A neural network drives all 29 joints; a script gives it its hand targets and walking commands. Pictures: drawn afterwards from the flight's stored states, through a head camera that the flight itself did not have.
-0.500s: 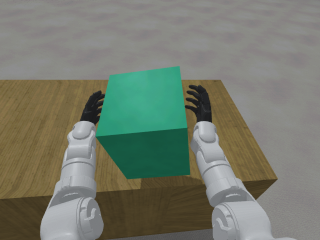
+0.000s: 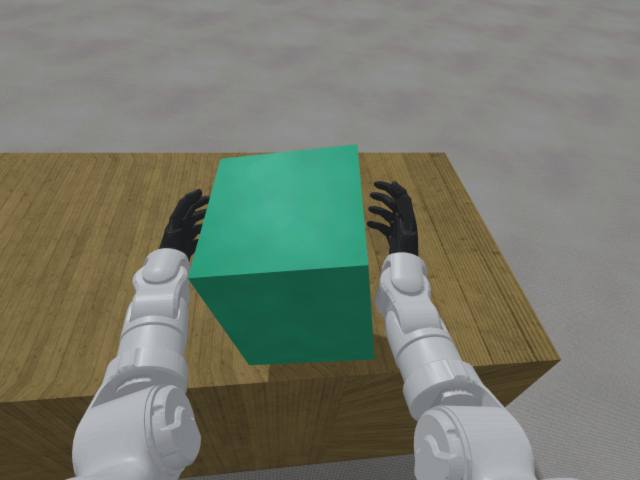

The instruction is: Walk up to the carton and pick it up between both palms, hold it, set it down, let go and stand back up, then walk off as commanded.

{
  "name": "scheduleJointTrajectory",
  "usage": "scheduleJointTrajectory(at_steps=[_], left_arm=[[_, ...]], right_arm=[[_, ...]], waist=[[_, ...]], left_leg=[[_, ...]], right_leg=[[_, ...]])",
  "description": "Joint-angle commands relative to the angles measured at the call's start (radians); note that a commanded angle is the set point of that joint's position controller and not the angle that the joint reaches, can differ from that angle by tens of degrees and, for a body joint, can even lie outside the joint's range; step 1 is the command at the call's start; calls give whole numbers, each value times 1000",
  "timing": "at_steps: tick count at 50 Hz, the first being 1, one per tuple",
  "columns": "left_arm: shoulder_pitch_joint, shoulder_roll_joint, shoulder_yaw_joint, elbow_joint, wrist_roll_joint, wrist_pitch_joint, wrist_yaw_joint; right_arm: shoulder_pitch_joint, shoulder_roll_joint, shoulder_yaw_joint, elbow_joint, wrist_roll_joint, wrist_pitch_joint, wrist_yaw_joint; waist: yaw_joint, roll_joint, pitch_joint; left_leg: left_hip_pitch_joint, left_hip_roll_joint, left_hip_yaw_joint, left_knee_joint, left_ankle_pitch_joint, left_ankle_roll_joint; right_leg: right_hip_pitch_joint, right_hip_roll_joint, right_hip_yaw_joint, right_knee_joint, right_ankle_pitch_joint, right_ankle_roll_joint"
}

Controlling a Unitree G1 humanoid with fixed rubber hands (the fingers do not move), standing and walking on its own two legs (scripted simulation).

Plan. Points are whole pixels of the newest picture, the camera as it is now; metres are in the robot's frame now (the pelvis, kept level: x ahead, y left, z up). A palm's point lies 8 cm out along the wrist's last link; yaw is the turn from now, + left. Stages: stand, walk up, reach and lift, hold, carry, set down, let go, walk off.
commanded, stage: set down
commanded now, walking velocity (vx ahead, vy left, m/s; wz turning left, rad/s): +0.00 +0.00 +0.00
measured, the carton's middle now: (299, 261) +0.41 +0.01 +0.02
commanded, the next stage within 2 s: none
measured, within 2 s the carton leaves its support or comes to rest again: neither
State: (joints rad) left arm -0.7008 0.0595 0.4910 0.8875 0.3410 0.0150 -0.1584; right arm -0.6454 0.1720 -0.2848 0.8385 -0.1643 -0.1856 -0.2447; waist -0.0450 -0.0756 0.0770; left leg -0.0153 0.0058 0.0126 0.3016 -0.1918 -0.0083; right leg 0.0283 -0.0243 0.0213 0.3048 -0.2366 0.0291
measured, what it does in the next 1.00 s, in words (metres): stands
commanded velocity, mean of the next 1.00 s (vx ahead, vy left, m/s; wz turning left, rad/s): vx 0.00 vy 0.00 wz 0.00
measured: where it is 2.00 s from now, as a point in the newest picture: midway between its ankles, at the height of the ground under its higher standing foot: outside the picture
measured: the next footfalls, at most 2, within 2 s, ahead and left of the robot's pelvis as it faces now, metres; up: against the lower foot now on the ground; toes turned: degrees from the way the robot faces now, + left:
none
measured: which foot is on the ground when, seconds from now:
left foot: down 0.00-1.00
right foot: down 0.00-1.00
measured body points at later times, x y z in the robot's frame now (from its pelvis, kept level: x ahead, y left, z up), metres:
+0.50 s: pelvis +0.01 +0.00 +0.00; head +0.04 +0.03 +0.45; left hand +0.43 +0.17 +0.05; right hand +0.39 -0.12 +0.08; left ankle -0.01 +0.12 -0.75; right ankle -0.04 -0.13 -0.75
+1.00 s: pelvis +0.02 +0.01 +0.00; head +0.08 +0.03 +0.44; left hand +0.44 +0.18 +0.02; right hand +0.40 -0.11 +0.05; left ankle -0.01 +0.12 -0.75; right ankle -0.04 -0.13 -0.75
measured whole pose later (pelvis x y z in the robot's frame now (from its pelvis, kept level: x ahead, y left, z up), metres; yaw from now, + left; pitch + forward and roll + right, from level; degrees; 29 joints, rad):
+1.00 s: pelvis +0.02 +0.01 +0.00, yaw +0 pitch +4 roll +0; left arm -0.74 0.11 0.52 1.07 0.34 -0.21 -0.17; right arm -0.65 0.22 -0.39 0.96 -0.28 -0.40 -0.28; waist -0.04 -0.08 0.05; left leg -0.19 0.01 0.02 0.32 -0.20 -0.01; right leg -0.14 -0.03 0.02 0.30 -0.23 0.03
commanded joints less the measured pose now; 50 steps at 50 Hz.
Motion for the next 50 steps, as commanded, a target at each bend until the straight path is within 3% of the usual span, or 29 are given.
scheduleJointTrajectory(at_steps=[1, 2, 3, 4, 6, 7, 8, 11, 15, 16, 17, 18, 19, 21, 26, 30, 32, 33, 34, 35, 38, 40, 41, 42, 43, 45, 46, 48, 50], left_arm=[[-743, -435, -244, -38, 10, -93, -138], [-756, -444, -268, -50, 1, -104, -137], [-734, -422, -228, -14, 17, -97, -138], [-727, -437, -243, -17, 14, -102, -138], [-739, -411, -218, -4, 28, -100, -144], [-731, -427, -235, -12, 25, -100, -147], [-735, -418, -214, -3, 24, -105, -146], [-739, -427, -236, 5, 13, -126, -141], [-753, -398, -218, 34, 19, -123, -147], [-725, -406, -205, 37, 28, -126, -148], [-743, -406, -211, 34, 20, -133, -143], [-735, -406, -194, 57, 29, -142, -142], [-755, -402, -212, 37, 26, -149, -141], [-721, -408, -190, 81, 32, -150, -144], [-766, -407, -212, 56, 30, -183, -132], [-740, -388, -176, 99, 34, -192, -133], [-720, -394, -189, 98, 35, -201, -130], [-736, -402, -203, 89, 32, -206, -128], [-727, -400, -195, 89, 33, -206, -125], [-751, -399, -212, 79, 28, -216, -123], [-697, -403, -196, 118, 41, -222, -116], [-684, -409, -202, 114, 46, -237, -113], [-708, -399, -196, 123, 47, -250, -106], [-740, -421, -224, 115, 28, -258, -105], [-692, -409, -210, 140, 35, -259, -106], [-704, -418, -236, 144, 37, -272, -104], [-699, -427, -222, 163, 27, -279, -103], [-713, -428, -238, 150, 24, -292, -91], [-678, -392, -209, 189, 49, -294, -91]], right_arm=[[-464, 584, 224, 32, -178, -38, 143], [-469, 576, 222, 27, -181, -48, 142], [-458, 578, 217, 47, -185, -38, 143], [-432, 585, 225, 62, -185, -42, 141], [-457, 579, 199, 67, -195, -40, 132], [-439, 592, 203, 74, -192, -46, 128], [-450, 588, 190, 76, -200, -48, 130], [-434, 604, 200, 80, -221, -72, 124], [-437, 578, 152, 95, -243, -64, 124], [-437, 600, 169, 83, -238, -69, 127], [-454, 598, 165, 71, -238, -72, 124], [-463, 624, 170, 61, -249, -82, 127], [-439, 612, 158, 98, -250, -80, 120], [-443, 614, 151, 88, -261, -83, 126], [-435, 634, 141, 127, -277, -110, 125], [-441, 635, 153, 122, -283, -123, 126], [-428, 633, 155, 136, -281, -135, 124], [-432, 642, 143, 131, -290, -145, 121], [-435, 628, 154, 140, -290, -147, 121], [-435, 627, 142, 156, -304, -154, 121], [-397, 650, 162, 165, -295, -172, 121], [-390, 636, 142, 196, -302, -185, 121], [-410, 652, 157, 187, -306, -190, 124], [-418, 654, 144, 180, -307, -199, 122], [-410, 642, 158, 191, -306, -210, 124], [-411, 621, 124, 207, -322, -228, 118], [-408, 631, 121, 212, -332, -233, 121], [-429, 631, 120, 224, -329, -250, 126], [-412, 624, 102, 248, -331, -243, 129]], waist=[[39, 44, -379], [25, 61, -388], [44, 37, -349], [30, 47, -361], [40, 50, -331], [16, 54, -339], [28, 38, -362], [19, 47, -406], [7, 63, -373], [31, 47, -387], [20, 46, -410], [41, 22, -455], [13, 57, -436], [34, 48, -423], [16, 66, -510], [47, 42, -493], [38, 66, -498], [17, 72, -530], [36, 69, -511], [14, 73, -517], [45, 53, -535], [25, 73, -542], [52, 77, -571], [23, 83, -607], [40, 58, -559], [10, 96, -587], [23, 72, -589], [33, 88, -624], [48, 85, -564]], left_leg=[[-140, -28, 122, -36, 165, 17], [-144, -22, 115, -37, 187, 14], [-156, -25, 122, -41, 173, 18], [-139, -24, 119, -30, 204, 13], [-163, -24, 119, -33, 165, 18], [-158, -22, 115, -36, 174, 18], [-152, -23, 119, -35, 185, 18], [-160, -20, 114, -13, 238, 11], [-180, -14, 110, -24, 193, 11], [-171, -14, 122, -17, 210, 15], [-189, -21, 119, -20, 215, 12], [-198, -18, 120, -10, 215, 22], [-218, -21, 116, -14, 227, 15], [-218, -16, 116, -10, 224, 17], [-225, -13, 115, 2, 264, 9], [-262, -16, 125, 8, 261, 20], [-248, -12, 113, 16, 295, 10], [-253, -17, 113, 18, 286, 10], [-242, -14, 114, 24, 327, 4], [-241, -12, 105, 28, 339, 3], [-249, -8, 104, 39, 354, 8], [-234, -6, 107, 38, 357, 3], [-246, -10, 107, 51, 359, 3], [-237, -8, 103, 53, 377, -1], [-242, -10, 109, 58, 389, 2], [-227, -2, 93, 65, 424, -12], [-222, -3, 102, 75, 431, -11], [-200, 3, 96, 86, 484, -17], [-232, 0, 98, 74, 406, -10]], right_leg=[[152, -8, -52, -11, 457, 62], [141, -4, -63, -2, 467, 62], [148, -7, -57, -12, 456, 59], [148, -8, -59, -2, 514, 63], [144, -16, -51, 0, 485, 67], [157, -13, -54, 4, 509, 65], [157, -9, -61, 4, 509, 65], [148, -9, -59, 22, 591, 69], [124, -10, -67, 3, 500, 63], [128, -13, -60, 8, 537, 72], [148, -8, -60, 14, 554, 68], [164, -16, -48, 24, 592, 76], [172, -18, -49, 33, 607, 69], [160, -15, -56, 37, 596, 69], [150, -12, -57, 45, 634, 64], [171, -21, -43, 59, 660, 72], [170, -15, -55, 65, 668, 62], [168, -12, -50, 62, 672, 61], [150, -10, -56, 61, 694, 63], [141, -6, -57, 66, 697, 59], [153, -8, -51, 62, 716, 59], [125, -1, -64, 57, 684, 49], [124, -9, -57, 65, 698, 56], [111, -4, -63, 68, 706, 49], [118, -2, -60, 66, 739, 53], [80, 3, -73, 67, 711, 42], [72, 8, -78, 63, 703, 41], [36, 20, -84, 57, 666, 30], [50, 5, -75, 51, 621, 30]])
